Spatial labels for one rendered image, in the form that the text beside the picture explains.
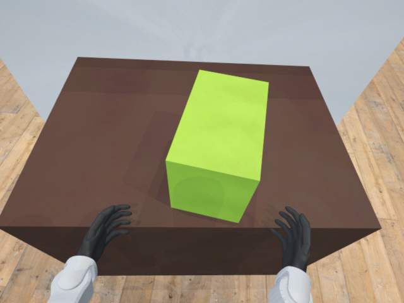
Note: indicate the left robot forearm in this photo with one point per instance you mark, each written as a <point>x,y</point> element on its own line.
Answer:
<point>74,284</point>

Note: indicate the left robot hand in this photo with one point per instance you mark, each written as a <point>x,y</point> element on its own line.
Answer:
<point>100,232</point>

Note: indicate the pedestal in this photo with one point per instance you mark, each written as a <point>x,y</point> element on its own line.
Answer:
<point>105,143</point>

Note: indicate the right robot forearm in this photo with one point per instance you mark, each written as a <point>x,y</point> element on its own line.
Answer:
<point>292,285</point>

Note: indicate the carton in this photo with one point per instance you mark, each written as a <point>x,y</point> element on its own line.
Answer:
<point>214,162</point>

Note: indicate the right robot hand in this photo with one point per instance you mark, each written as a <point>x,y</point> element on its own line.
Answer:
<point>296,248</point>

